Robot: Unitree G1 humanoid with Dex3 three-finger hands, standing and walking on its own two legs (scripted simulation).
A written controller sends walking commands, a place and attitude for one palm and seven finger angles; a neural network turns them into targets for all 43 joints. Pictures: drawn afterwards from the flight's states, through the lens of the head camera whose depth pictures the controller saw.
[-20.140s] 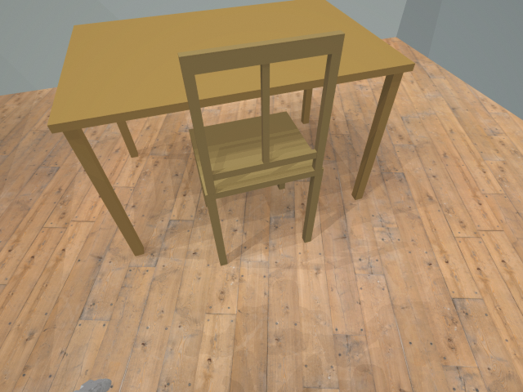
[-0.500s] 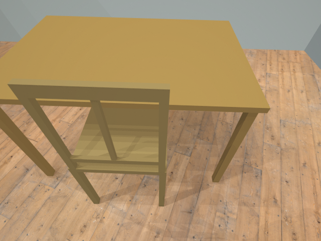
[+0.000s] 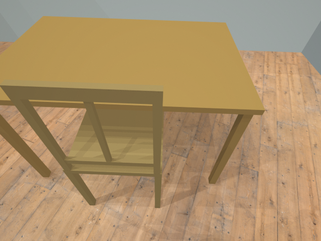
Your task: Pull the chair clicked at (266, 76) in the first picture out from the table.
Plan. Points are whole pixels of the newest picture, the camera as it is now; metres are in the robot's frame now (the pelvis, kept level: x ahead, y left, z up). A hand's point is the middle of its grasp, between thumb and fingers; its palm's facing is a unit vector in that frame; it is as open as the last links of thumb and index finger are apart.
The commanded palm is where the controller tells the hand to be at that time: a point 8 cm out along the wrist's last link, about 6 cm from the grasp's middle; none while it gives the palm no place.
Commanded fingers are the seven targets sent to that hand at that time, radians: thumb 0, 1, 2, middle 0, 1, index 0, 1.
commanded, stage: look again from close up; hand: left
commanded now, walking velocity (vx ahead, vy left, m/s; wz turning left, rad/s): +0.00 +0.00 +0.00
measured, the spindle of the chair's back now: (100, 135) +0.45 +0.23 -0.06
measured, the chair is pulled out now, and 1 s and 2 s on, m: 0.00 0.00 0.00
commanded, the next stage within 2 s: raise the hand toward the chair's back in 0.24 s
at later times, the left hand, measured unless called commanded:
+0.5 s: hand out of the picture +0.11 +0.19 -0.09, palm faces +0.23 -0.94 -0.26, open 7.4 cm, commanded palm +0.09 +0.20 -0.07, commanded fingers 0.00 0.69 0.81 -0.18 -0.27 -0.18 -0.27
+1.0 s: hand out of the picture +0.12 +0.14 -0.04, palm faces +0.06 -0.99 -0.10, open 11.3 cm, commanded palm +0.11 +0.20 -0.06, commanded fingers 0.00 0.11 0.56 -0.12 -0.18 -0.12 -0.18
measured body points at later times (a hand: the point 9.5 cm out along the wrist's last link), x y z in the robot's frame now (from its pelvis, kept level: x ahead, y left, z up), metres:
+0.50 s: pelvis -0.02 -0.01 -0.01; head -0.01 -0.02 +0.44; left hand +0.09 +0.24 -0.07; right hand +0.03 -0.25 -0.15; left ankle -0.02 +0.07 -0.74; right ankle -0.02 -0.12 -0.74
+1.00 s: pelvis -0.06 -0.07 -0.11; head +0.00 -0.06 +0.33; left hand +0.11 +0.20 -0.03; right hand +0.20 -0.24 -0.17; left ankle -0.02 +0.06 -0.74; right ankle -0.02 -0.13 -0.74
